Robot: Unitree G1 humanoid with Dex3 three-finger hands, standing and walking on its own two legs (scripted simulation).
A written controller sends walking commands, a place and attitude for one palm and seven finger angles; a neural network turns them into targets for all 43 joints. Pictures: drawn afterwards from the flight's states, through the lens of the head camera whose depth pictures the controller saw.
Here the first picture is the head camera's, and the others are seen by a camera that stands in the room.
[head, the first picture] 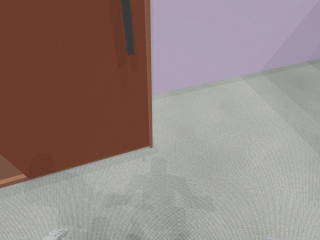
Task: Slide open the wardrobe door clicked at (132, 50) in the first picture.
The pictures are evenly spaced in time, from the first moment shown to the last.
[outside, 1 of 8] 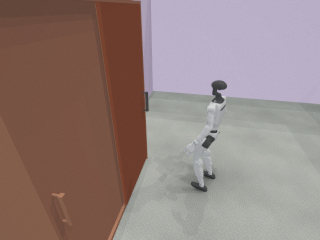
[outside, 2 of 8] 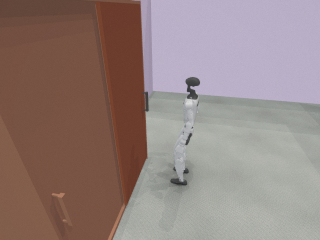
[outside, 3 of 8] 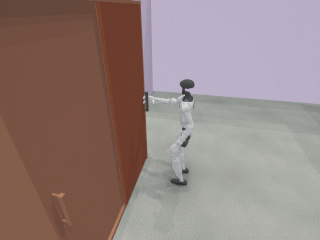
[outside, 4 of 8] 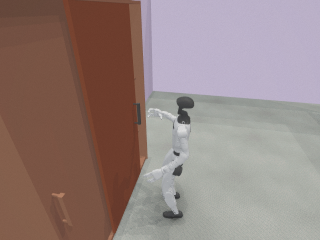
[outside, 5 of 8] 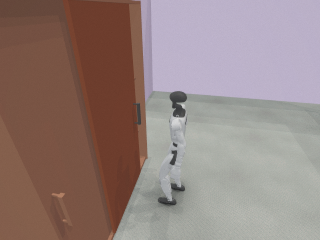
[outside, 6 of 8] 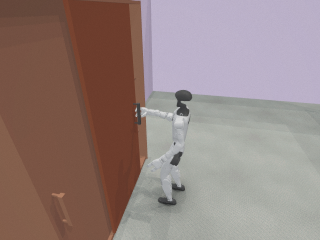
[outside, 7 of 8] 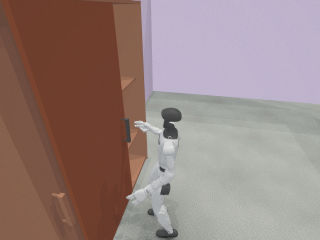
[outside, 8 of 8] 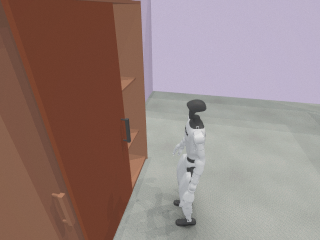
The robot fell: no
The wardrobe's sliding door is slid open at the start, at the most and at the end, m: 0.00 0.62 0.62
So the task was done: yes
